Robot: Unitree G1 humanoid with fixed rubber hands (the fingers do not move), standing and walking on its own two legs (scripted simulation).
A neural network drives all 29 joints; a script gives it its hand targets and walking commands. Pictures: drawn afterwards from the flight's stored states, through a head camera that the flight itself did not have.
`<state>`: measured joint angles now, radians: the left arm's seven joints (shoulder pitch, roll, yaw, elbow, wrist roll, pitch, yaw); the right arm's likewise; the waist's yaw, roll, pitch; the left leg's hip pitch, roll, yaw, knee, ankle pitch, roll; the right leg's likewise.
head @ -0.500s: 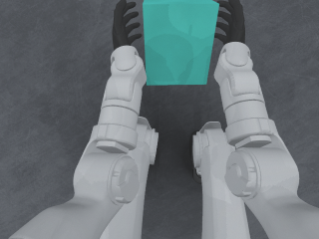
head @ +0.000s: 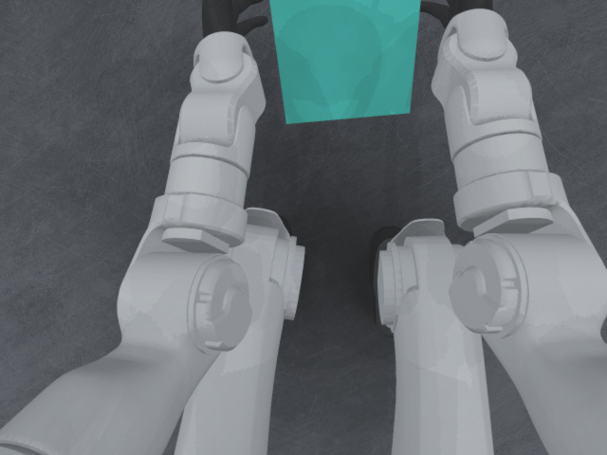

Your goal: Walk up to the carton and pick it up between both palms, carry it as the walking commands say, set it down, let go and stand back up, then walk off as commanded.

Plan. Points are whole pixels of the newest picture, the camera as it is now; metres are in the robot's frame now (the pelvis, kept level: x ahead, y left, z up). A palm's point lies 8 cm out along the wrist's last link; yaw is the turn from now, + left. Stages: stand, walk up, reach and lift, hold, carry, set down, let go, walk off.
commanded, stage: set down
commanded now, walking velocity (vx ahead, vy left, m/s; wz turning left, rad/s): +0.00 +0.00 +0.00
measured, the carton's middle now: (338, 15) +0.56 +0.02 -0.29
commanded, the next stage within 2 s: none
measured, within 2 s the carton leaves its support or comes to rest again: neither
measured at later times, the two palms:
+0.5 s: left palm (218, 3) +0.54 +0.14 -0.19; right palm out of the picture +0.56 -0.09 -0.20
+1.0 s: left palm out of the picture +0.55 +0.14 -0.20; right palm out of the picture +0.57 -0.09 -0.21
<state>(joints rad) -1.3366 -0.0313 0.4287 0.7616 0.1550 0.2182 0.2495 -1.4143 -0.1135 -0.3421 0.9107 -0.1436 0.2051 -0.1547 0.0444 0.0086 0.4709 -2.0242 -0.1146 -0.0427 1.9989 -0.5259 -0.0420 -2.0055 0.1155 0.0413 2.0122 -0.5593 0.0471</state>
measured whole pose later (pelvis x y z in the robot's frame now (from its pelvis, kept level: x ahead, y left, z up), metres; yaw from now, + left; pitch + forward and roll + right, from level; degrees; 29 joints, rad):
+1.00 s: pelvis +0.02 +0.00 -0.03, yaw +1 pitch +37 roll +0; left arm -1.42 0.04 0.48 0.85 0.20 0.19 0.10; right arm -1.45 -0.15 -0.34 0.94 -0.15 0.17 -0.07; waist 0.04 0.01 0.38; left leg -2.18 -0.13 -0.04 2.10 -0.56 -0.05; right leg -2.16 0.11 0.04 2.12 -0.61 0.05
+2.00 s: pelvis +0.03 +0.00 -0.04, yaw +1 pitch +38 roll +0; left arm -1.41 0.04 0.54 0.87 0.25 0.11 0.06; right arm -1.45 -0.15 -0.35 0.97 -0.17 0.10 -0.03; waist 0.04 0.03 0.36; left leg -2.20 -0.13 -0.04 2.13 -0.60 -0.05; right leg -2.17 0.11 0.04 2.15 -0.64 0.05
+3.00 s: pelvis +0.01 -0.01 +0.04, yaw +2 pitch +31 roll +4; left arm -1.30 0.17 0.32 0.69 -0.12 0.23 0.21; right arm -1.43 -0.25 -0.12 0.75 0.03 0.26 -0.20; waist 0.05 -0.01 0.47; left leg -1.87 -0.10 -0.01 1.87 -0.54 -0.06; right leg -1.89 0.12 0.09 1.93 -0.57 0.03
